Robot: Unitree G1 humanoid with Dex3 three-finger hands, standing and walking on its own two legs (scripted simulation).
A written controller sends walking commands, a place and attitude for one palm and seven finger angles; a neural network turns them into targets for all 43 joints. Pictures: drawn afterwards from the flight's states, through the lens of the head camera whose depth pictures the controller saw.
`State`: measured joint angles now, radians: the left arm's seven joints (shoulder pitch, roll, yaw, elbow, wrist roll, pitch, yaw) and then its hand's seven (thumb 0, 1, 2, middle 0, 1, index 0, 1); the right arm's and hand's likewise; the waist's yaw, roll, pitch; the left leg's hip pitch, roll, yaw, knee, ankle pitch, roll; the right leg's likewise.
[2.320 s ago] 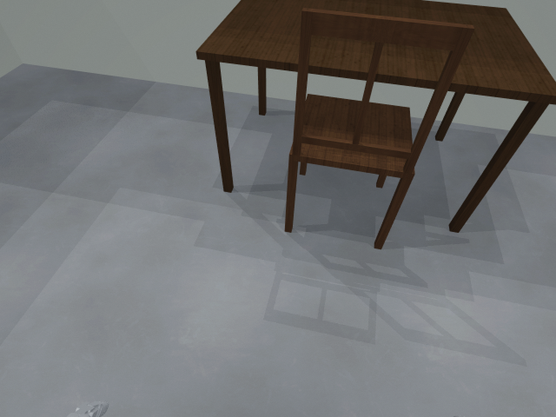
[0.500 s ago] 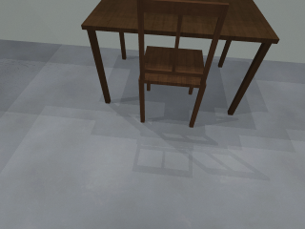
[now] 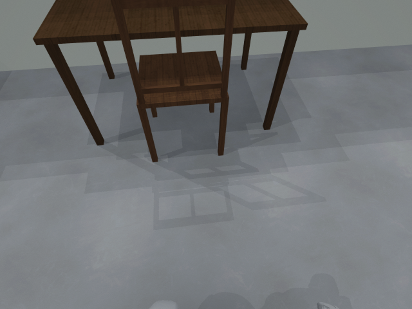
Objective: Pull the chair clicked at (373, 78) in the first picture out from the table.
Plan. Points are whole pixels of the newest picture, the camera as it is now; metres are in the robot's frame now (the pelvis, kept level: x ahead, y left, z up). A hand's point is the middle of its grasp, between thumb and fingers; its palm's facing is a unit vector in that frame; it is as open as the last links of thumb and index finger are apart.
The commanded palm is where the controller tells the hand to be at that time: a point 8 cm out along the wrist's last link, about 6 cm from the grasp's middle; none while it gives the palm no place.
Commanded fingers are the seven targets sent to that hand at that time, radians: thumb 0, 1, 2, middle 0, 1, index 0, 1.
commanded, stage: walk to a spot facing it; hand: left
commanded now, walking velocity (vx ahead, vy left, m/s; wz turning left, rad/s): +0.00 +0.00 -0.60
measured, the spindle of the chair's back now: (179, 50) +1.01 +0.22 -0.06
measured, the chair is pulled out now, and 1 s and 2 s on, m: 0.00 0.00 0.00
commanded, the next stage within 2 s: turn to face it in 1.68 s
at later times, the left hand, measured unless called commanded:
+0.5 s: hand (130, 300) +0.15 +0.19 -0.16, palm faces -0.34 -0.92 -0.20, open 7.4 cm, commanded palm none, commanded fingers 0.00 0.90 0.90 -0.20 -0.30 -0.20 -0.30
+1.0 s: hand (150, 265) +0.23 +0.17 -0.20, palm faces -0.51 -0.84 -0.17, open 7.4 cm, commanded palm none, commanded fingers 0.00 0.90 0.90 -0.20 -0.30 -0.20 -0.30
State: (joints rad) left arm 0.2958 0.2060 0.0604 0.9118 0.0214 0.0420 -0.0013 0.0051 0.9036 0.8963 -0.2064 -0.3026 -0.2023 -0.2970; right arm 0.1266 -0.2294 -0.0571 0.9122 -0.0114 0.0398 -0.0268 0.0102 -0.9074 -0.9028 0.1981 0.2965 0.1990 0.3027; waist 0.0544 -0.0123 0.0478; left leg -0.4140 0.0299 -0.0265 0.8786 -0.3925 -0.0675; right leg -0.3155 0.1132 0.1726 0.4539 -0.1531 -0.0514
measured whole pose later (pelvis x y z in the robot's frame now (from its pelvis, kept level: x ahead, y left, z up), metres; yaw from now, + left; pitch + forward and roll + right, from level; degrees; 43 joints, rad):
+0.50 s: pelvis -0.02 +0.03 +0.00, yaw -20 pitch +0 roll -1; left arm 0.16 0.25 0.08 0.89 0.02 0.08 -0.05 0.01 0.91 0.90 -0.20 -0.30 -0.19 -0.30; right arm 0.30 -0.22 -0.04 0.93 -0.03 0.00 -0.02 0.01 -0.90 -0.90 0.20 0.30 0.20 0.30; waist -0.02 0.00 0.06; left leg -0.17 0.14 0.22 0.54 -0.35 -0.02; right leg -0.35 -0.03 -0.06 0.74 -0.43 0.04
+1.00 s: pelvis +0.13 +0.00 -0.02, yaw -37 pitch -1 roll -2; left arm 0.36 0.24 0.09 1.03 0.02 0.02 -0.03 0.01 0.91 0.90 -0.20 -0.30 -0.20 -0.30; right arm 0.22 -0.18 -0.02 0.88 -0.03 -0.07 0.00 0.01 -0.91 -0.90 0.20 0.30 0.20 0.30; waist 0.03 -0.05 0.03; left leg -0.37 0.10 0.14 0.66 -0.27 0.02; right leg -0.30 0.03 0.06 1.03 -0.46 -0.03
